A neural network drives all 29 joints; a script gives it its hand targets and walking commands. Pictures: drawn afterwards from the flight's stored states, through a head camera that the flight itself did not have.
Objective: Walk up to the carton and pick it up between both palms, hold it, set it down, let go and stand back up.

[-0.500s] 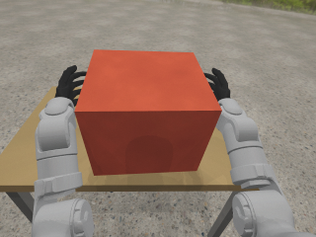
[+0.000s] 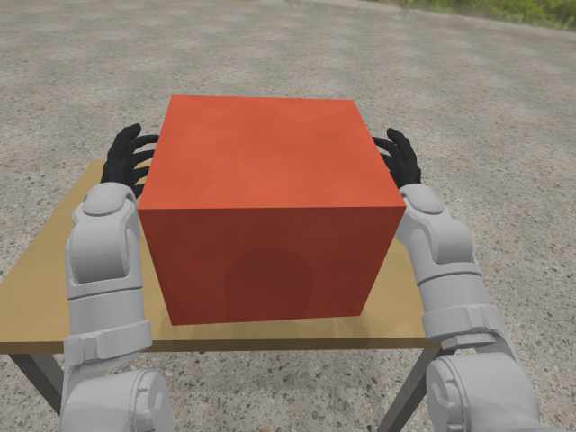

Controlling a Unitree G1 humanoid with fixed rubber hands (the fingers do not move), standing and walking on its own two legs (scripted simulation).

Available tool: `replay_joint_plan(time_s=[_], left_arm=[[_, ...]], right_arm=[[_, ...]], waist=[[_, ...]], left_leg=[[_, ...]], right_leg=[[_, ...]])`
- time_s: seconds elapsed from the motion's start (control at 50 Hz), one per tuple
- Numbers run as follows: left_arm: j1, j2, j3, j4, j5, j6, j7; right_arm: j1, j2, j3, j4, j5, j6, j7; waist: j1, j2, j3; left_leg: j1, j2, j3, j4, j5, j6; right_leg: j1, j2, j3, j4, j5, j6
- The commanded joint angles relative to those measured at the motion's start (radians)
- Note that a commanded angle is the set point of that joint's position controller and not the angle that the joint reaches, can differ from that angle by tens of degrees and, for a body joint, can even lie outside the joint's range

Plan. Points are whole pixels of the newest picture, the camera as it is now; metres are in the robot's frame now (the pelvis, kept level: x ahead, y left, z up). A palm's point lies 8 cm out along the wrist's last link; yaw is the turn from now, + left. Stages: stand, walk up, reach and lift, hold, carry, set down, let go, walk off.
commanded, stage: hold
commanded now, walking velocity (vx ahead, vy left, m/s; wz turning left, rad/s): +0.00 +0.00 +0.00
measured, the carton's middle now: (267, 206) +0.39 +0.00 +0.17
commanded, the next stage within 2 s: set down in 0.78 s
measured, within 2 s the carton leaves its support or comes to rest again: neither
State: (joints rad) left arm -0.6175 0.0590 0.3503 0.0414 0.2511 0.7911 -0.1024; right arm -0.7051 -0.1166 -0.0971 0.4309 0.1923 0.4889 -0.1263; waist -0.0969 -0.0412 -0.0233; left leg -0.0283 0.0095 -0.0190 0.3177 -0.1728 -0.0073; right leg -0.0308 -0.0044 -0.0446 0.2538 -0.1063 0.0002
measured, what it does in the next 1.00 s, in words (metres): stands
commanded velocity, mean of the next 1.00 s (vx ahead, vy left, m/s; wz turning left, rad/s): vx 0.00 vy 0.00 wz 0.00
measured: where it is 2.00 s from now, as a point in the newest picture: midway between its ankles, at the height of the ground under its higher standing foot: outside the picture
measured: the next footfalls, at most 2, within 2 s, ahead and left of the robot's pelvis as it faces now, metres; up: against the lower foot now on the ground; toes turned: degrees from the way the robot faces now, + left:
none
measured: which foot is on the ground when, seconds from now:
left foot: down 0.00-1.00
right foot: down 0.00-1.00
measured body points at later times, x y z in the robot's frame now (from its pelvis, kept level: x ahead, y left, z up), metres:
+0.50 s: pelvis +0.00 -0.01 +0.00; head -0.05 +0.01 +0.45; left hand +0.37 +0.18 +0.23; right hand +0.38 -0.18 +0.22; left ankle +0.01 +0.12 -0.75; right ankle +0.03 -0.12 -0.75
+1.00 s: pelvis +0.00 +0.00 +0.00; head -0.05 +0.02 +0.45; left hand +0.37 +0.18 +0.23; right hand +0.38 -0.18 +0.23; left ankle +0.01 +0.12 -0.75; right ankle +0.03 -0.12 -0.75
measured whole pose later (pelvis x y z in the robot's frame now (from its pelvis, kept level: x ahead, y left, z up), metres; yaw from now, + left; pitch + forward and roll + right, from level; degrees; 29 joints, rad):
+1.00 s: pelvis +0.00 +0.00 +0.00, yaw +0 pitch -6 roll -1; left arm -0.63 0.05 0.36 0.03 0.23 0.75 -0.09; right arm -0.72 -0.13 -0.10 0.40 0.20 0.48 -0.13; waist -0.09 -0.02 -0.03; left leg -0.04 0.01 -0.03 0.33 -0.18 -0.01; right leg -0.04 -0.01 -0.05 0.26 -0.12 0.00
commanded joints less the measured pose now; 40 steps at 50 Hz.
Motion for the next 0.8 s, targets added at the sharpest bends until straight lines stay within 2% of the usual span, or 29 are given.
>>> replay_joint_plan(time_s=[0.0, 0.12, 0.24, 0.36, 0.38, 0.4, 0.42, 0.6, 0.78], left_arm=[[-0.611, -0.433, -0.450, -0.096, -0.164, -0.045, -0.123], [-0.644, -0.436, -0.451, -0.085, -0.168, -0.059, -0.124], [-0.636, -0.426, -0.436, -0.057, -0.168, -0.068, -0.130], [-0.643, -0.424, -0.425, -0.038, -0.161, -0.069, -0.133], [-0.649, -0.418, -0.425, -0.060, -0.164, -0.065, -0.124], [-0.654, -0.427, -0.438, -0.057, -0.169, -0.060, -0.119], [-0.647, -0.429, -0.439, -0.060, -0.168, -0.057, -0.117], [-0.638, -0.431, -0.452, -0.080, -0.189, -0.048, -0.129], [-0.626, -0.425, -0.468, -0.150, -0.196, -0.046, -0.126]], right_arm=[[-0.673, 0.451, 0.327, -0.273, 0.102, -0.063, 0.141], [-0.693, 0.469, 0.323, -0.262, 0.096, -0.070, 0.144], [-0.705, 0.487, 0.337, -0.281, 0.093, -0.073, 0.133], [-0.699, 0.489, 0.328, -0.251, 0.085, -0.070, 0.131], [-0.754, 0.482, 0.378, -0.245, 0.113, -0.071, 0.137], [-0.739, 0.484, 0.375, -0.236, 0.115, -0.069, 0.139], [-0.739, 0.483, 0.374, -0.235, 0.118, -0.069, 0.140], [-0.694, 0.459, 0.327, -0.242, 0.120, -0.047, 0.131], [-0.681, 0.445, 0.346, -0.304, 0.146, -0.037, 0.131]], waist=[[-0.006, 0.069, -0.342], [-0.002, 0.068, -0.367], [0.010, 0.033, -0.401], [0.009, 0.040, -0.376], [0.044, 0.070, -0.390], [0.027, 0.062, -0.383], [0.032, 0.069, -0.379], [-0.018, 0.066, -0.372], [-0.012, 0.091, -0.405]], left_leg=[[-0.031, -0.046, 0.039, -0.051, 0.205, -0.031], [-0.047, -0.051, 0.043, -0.057, 0.168, -0.022], [-0.053, -0.061, 0.046, -0.056, 0.161, -0.010], [-0.070, -0.062, 0.048, -0.065, 0.135, -0.008], [-0.076, -0.060, 0.043, -0.054, 0.178, -0.012], [-0.064, -0.059, 0.045, -0.049, 0.186, -0.013], [-0.060, -0.058, 0.044, -0.047, 0.193, -0.015], [-0.051, -0.059, 0.039, -0.043, 0.206, -0.031], [-0.021, -0.061, 0.027, -0.016, 0.304, -0.056]], right_leg=[[0.189, 0.056, -0.011, 0.005, 0.123, 0.004], [0.189, 0.050, -0.006, 0.008, 0.111, 0.008], [0.223, 0.047, -0.001, 0.014, 0.151, 0.023], [0.219, 0.044, 0.003, 0.010, 0.130, 0.022], [0.215, 0.050, -0.006, 0.019, 0.108, 0.009], [0.198, 0.052, -0.004, 0.013, 0.098, 0.010], [0.194, 0.052, -0.005, 0.011, 0.095, 0.009], [0.201, 0.052, 0.000, 0.008, 0.144, 0.012], [0.221, 0.064, -0.011, 0.022, 0.205, 0.009]])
